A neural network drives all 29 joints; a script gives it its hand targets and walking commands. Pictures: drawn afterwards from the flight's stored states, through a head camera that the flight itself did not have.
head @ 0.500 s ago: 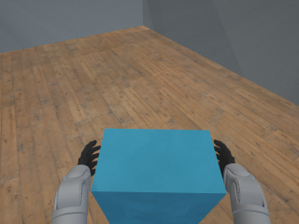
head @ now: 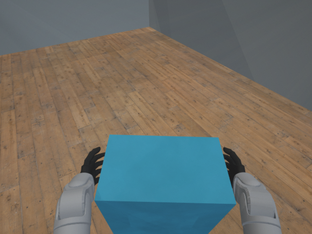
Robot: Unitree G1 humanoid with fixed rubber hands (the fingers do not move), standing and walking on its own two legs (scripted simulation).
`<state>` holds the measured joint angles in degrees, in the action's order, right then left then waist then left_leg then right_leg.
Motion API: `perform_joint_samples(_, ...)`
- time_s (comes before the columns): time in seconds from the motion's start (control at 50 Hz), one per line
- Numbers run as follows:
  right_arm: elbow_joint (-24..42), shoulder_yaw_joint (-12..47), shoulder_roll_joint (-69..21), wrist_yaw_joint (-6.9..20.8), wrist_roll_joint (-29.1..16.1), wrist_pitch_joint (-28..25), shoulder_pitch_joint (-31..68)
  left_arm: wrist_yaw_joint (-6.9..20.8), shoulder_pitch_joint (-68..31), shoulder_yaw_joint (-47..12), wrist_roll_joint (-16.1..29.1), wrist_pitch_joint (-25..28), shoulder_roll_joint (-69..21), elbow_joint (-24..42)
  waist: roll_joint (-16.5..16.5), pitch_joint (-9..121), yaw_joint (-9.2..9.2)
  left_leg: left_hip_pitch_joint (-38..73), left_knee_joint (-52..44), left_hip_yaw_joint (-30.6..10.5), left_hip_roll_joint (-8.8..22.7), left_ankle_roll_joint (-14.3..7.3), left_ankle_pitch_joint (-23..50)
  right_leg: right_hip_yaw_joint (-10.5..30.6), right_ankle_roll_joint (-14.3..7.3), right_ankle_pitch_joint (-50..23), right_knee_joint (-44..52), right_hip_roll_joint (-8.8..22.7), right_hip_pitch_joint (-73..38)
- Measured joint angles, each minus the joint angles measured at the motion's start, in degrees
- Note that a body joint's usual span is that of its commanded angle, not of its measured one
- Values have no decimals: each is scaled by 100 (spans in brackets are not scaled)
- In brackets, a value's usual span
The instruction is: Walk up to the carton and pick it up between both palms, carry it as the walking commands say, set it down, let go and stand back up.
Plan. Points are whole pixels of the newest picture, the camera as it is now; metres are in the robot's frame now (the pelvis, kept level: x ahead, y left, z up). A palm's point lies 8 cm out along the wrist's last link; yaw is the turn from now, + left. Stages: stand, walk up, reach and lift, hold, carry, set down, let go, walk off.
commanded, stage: hold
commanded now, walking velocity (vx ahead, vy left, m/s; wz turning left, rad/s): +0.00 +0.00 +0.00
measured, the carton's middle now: (161, 190) +0.27 +0.00 -0.03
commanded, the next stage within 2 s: carry in 0.12 s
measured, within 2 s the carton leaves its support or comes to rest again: neither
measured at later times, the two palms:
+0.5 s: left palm (73, 213) +0.18 +0.19 +0.05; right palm (245, 204) +0.19 -0.18 +0.06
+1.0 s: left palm out of the picture -0.03 +0.15 +0.09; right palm out of the picture -0.04 -0.22 +0.07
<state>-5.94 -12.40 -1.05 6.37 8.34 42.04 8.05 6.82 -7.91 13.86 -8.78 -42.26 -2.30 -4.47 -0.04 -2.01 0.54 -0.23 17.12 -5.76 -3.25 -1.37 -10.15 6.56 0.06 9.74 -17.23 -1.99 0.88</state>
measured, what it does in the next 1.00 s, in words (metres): walks backwards: right foot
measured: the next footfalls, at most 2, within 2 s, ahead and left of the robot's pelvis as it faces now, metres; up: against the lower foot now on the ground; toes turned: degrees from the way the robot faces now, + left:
right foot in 0.80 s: -0.19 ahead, -0.12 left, +0.00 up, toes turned -6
left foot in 1.22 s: -0.38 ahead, +0.14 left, +0.00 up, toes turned +6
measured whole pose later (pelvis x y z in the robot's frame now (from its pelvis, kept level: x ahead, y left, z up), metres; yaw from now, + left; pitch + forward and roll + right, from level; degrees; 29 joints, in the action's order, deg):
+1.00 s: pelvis -0.26 -0.02 -0.01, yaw -1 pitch +2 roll +3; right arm 27.4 -11.7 -1.5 -1.1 -3.9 67.5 -1.6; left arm -2.0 2.6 12.1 1.9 -66.6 -5.1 29.4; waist 0.9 7.0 1.0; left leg -36.7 73.1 -0.6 -0.6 3.5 -23.4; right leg -4.1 -1.9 13.7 -32.3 3.7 20.7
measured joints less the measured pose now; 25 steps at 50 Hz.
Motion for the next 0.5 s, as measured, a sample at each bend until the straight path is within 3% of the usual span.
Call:
perform_joint_samples(0.1,43,15,-3,-5,-7,-1,-43,2,33,-9,7,-7,-2,43,3,-10,-1,23,-20,10,1,-3,0,7,1,-1,15,1,-18)
perform_joint_samples(0.2,330,-11,-43,-63,-45,207,18,-64,-173,25,183,-286,52,233,71,582,-8,-1143,931,21,-84,7,-347,-134,8,317,-1020,18,1174)
perform_joint_samples(0.32,1246,119,54,-256,-319,823,83,-319,-171,-115,436,-835,102,1164,12,881,-4,-2170,1818,91,-82,53,-580,-334,-30,669,-1868,27,2146)
perform_joint_samples(0.42,2145,78,144,-409,-707,1446,-170,-576,13,-139,645,-1477,-92,2071,16,840,37,-2828,2663,494,82,101,-702,-530,-59,613,-2195,74,2577)
perform_joint_samples(0.46,2480,59,113,-445,-906,1696,-377,-641,241,-122,780,-1753,-192,2476,138,831,63,-2765,2612,692,130,108,-942,-532,-17,573,-2279,169,2697)
perform_joint_samples(0.5,2771,37,36,-505,-1021,1908,-543,-711,453,-115,860,-1982,-233,2840,270,811,92,-2662,2247,826,125,-18,-624,-514,50,521,-2371,273,2843)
